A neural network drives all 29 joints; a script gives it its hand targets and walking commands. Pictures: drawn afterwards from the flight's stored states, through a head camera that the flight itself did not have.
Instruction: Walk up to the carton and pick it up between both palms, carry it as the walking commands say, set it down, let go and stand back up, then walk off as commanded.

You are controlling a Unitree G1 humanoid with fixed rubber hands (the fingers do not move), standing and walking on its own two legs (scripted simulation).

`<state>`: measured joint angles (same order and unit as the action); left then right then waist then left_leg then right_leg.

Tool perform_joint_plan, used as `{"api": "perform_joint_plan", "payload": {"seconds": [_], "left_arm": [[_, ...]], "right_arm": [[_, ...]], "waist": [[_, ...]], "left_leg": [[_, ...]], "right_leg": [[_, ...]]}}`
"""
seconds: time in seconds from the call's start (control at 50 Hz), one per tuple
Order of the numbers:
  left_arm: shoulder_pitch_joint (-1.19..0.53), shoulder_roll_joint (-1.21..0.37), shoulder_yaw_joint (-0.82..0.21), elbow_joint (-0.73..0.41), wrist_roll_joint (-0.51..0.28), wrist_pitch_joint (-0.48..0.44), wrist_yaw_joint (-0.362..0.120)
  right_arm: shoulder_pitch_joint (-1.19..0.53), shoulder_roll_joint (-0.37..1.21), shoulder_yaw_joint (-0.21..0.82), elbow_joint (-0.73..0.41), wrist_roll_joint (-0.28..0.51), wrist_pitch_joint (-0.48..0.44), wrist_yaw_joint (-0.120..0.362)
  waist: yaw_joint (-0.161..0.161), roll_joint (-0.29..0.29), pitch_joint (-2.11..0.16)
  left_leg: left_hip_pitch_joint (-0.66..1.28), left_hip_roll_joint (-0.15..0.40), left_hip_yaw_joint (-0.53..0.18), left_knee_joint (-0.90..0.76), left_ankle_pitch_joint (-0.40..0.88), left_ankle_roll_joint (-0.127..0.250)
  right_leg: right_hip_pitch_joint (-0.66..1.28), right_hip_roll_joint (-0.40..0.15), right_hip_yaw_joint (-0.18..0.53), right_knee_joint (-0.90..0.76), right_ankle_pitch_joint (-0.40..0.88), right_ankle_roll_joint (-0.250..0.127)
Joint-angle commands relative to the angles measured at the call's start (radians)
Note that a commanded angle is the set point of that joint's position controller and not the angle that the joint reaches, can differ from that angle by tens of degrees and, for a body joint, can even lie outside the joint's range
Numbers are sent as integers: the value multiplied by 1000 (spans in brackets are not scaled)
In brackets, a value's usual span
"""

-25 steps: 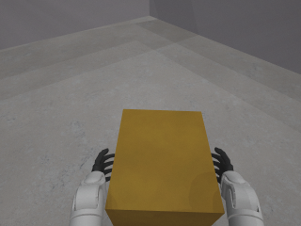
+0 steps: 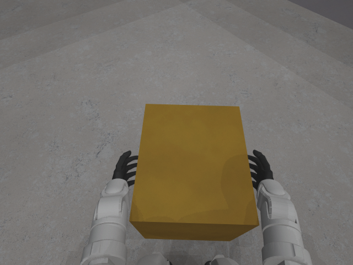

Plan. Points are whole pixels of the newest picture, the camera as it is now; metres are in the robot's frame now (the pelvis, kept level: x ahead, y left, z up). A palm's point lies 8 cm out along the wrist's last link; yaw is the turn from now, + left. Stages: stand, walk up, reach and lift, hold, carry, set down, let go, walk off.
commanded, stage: set down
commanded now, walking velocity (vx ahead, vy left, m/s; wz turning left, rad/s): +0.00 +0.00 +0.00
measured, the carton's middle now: (189, 175) +0.35 +0.01 -0.10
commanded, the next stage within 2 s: none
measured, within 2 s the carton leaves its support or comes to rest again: neither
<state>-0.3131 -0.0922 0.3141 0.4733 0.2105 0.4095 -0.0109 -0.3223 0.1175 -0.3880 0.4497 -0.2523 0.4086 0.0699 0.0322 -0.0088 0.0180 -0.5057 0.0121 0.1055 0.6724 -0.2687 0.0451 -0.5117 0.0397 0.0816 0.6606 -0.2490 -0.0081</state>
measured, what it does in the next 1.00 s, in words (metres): lowers itself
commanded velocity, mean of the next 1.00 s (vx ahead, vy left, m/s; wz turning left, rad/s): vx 0.00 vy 0.00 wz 0.00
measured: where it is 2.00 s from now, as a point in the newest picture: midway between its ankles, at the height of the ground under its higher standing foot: outside the picture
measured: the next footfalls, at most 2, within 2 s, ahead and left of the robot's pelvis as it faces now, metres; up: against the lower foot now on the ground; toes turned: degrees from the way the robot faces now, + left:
none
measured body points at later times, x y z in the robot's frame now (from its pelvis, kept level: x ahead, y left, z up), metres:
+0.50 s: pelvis -0.02 -0.01 -0.06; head +0.13 +0.00 +0.36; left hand +0.34 +0.18 -0.13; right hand +0.35 -0.17 -0.12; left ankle +0.05 +0.09 -0.72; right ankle +0.05 -0.13 -0.72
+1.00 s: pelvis -0.03 -0.01 -0.14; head +0.17 +0.00 +0.27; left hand +0.37 +0.18 -0.21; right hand +0.38 -0.17 -0.21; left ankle +0.05 +0.09 -0.72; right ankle +0.05 -0.13 -0.72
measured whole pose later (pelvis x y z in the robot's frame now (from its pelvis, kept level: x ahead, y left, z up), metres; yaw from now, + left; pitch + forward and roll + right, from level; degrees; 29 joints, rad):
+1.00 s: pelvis -0.03 -0.01 -0.14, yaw +3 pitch +34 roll +1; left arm -0.63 -0.04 0.37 0.53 0.21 0.34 -0.02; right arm -0.59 0.07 -0.43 0.45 -0.20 0.35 0.03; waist 0.00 -0.03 -0.15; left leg -1.49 0.01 0.09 1.32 -0.43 0.05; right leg -1.50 0.04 0.06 1.35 -0.44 0.00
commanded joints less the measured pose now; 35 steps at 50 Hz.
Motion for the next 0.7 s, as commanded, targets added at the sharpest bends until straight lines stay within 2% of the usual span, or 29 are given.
{"api": "perform_joint_plan", "payload": {"seconds": [0.0, 0.02, 0.06, 0.08, 0.1, 0.12, 0.16, 0.18, 0.2, 0.24, 0.26, 0.28, 0.3, 0.32, 0.34, 0.36, 0.38, 0.4, 0.42, 0.46, 0.5, 0.52, 0.54, 0.56, 0.58, 0.62, 0.64, 0.66, 0.68], "left_arm": [[-653, -916, -511, -13, -119, -72, -244], [-669, -915, -517, -17, -122, -81, -246], [-694, -902, -499, 7, -120, -86, -248], [-723, -902, -510, -10, -127, -94, -250], [-742, -907, -512, -22, -127, -101, -248], [-730, -912, -513, -1, -127, -102, -246], [-758, -916, -525, -10, -142, -107, -251], [-745, -918, -529, 4, -140, -104, -255], [-777, -902, -526, 5, -143, -108, -254], [-780, -903, -527, 1, -145, -112, -258], [-804, -888, -527, -10, -144, -115, -259], [-803, -880, -519, 7, -140, -113, -262], [-830, -874, -526, 4, -153, -119, -265], [-834, -888, -539, -5, -159, -118, -262], [-852, -878, -528, 4, -161, -120, -266], [-860, -875, -531, -6, -162, -122, -268], [-885, -884, -544, -2, -173, -119, -269], [-888, -881, -540, 6, -171, -115, -269], [-867, -883, -525, 18, -162, -115, -270], [-900, -877, -521, 30, -171, -116, -270], [-932, -878, -535, 7, -176, -119, -267], [-927, -880, -529, 23, -173, -114, -264], [-971, -877, -528, 9, -181, -120, -263], [-942, -864, -509, 34, -168, -118, -266], [-950, -881, -528, 36, -183, -119, -265], [-955, -891, -528, 35, -187, -123, -263], [-955, -871, -511, 23, -179, -126, -261], [-959, -877, -523, 43, -187, -121, -258], [-960, -878, -520, 33, -184, -122, -254]], "right_arm": [[-629, 824, 531, 50, 116, -90, 214], [-634, 820, 537, 38, 112, -100, 213], [-700, 829, 545, 37, 128, -106, 211], [-683, 828, 545, 55, 119, -107, 213], [-716, 836, 553, 42, 126, -114, 216], [-714, 835, 550, 44, 125, -119, 218], [-729, 850, 556, 48, 131, -121, 213], [-722, 840, 557, 41, 123, -120, 208], [-748, 849, 555, 51, 129, -121, 209], [-737, 853, 557, 56, 123, -121, 206], [-758, 874, 575, 46, 133, -122, 203], [-754, 874, 567, 52, 133, -120, 198], [-786, 880, 570, 44, 139, -121, 195], [-791, 891, 597, 34, 159, -124, 198], [-832, 870, 595, 10, 158, -126, 192], [-809, 907, 596, 40, 159, -118, 187], [-823, 888, 594, 35, 167, -120, 184], [-830, 883, 589, 44, 171, -118, 186], [-853, 903, 608, 23, 175, -114, 181], [-869, 910, 609, 20, 182, -116, 173], [-860, 901, 585, 45, 175, -113, 169], [-873, 901, 591, 48, 183, -113, 170], [-872, 897, 578, 80, 180, -108, 171], [-900, 901, 599, 51, 192, -112, 168], [-902, 911, 601, 38, 199, -116, 165], [-900, 906, 595, 47, 191, -116, 159], [-905, 909, 600, 49, 194, -115, 157], [-904, 894, 588, 61, 198, -115, 159], [-901, 900, 596, 60, 195, -113, 158]], "waist": [[-47, -1, -503], [-57, -6, -525], [-35, -1, -548], [-46, -7, -567], [-37, 6, -589], [-45, -12, -606], [-47, -5, -646], [-63, -16, -656], [-54, -21, -645], [-63, -31, -695], [-40, -18, -709], [-56, -41, -705], [-55, -51, -724], [-35, -23, -777], [-46, -45, -782], [-48, -69, -800], [-64, -48, -814], [-54, -39, -806], [-41, -58, -826], [-50, -67, -846], [-72, -51, -873], [-59, -31, -855], [-63, -48, -849], [-33, -52, -861], [-53, -62, -905], [-65, -69, -921], [-44, -63, -933], [-57, -43, -922], [-47, -48, -939]], "left_leg": [[160, -81, -222, -13, 161, -14], [145, -85, -219, 5, 178, -15], [90, -86, -215, 34, 134, -10], [87, -89, -215, 43, 123, -11], [88, -90, -215, 59, 128, -11], [77, -90, -220, 74, 145, -13], [46, -96, -210, 103, 136, -11], [37, -99, -211, 119, 149, -11], [20, -99, -211, 130, 131, -9], [-21, -105, -201, 161, 132, -10], [-56, -108, -190, 178, 120, -11], [-98, -109, -192, 194, 116, -8], [-119, -112, -186, 208, 98, -6], [-103, -111, -186, 216, 106, -9], [-141, -116, -182, 233, 96, -4], [-163, -117, -176, 249, 91, -1], [-171, -119, -175, 257, 81, -6], [-170, -119, -178, 262, 81, -7], [-207, -123, -169, 279, 74, -3], [-235, -123, -169, 301, 43, 3], [-264, -122, -169, 321, 44, -3], [-274, -125, -172, 327, 39, -4], [-300, -126, -169, 341, 20, -6], [-334, -131, -159, 354, 28, -4], [-314, -130, -167, 363, 35, -1], [-346, -133, -170, 388, 60, -4], [-359, -136, -160, 398, 56, -5], [-363, -135, -169, 398, 53, -8], [-372, -136, -164, 414, 54, -13]], "right_leg": [[-18, 45, 17, -7, 61, -64], [-32, 46, 17, 0, 75, -65], [-49, 43, 20, 35, 38, -61], [-63, 47, 14, 50, 27, -59], [-92, 47, 13, 69, 27, -61], [-116, 52, 6, 88, 40, -59], [-134, 52, 10, 110, 35, -57], [-154, 55, 3, 122, 47, -54], [-186, 55, 1, 137, 29, -51], [-191, 61, -4, 165, 39, -46], [-186, 56, 4, 177, 33, -46], [-204, 57, 4, 188, 33, -38], [-212, 62, -7, 211, 26, -30], [-213, 62, -5, 231, 33, -35], [-230, 60, -6, 237, 26, -28], [-224, 62, -6, 246, 23, -22], [-247, 64, -14, 265, 19, -21], [-280, 65, -13, 269, 9, -24], [-268, 68, -17, 287, 12, -14], [-288, 66, -19, 306, -18, -12], [-309, 71, -25, 335, -1, -14], [-345, 70, -30, 350, -9, -12], [-373, 74, -26, 353, -33, -14], [-353, 75, -27, 365, -16, -6], [-367, 79, -34, 383, 2, -5], [-395, 82, -38, 405, 20, -1], [-397, 83, -43, 412, 19, 2], [-426, 83, -46, 424, 16, 0], [-434, 87, -45, 432, 12, -1]]}}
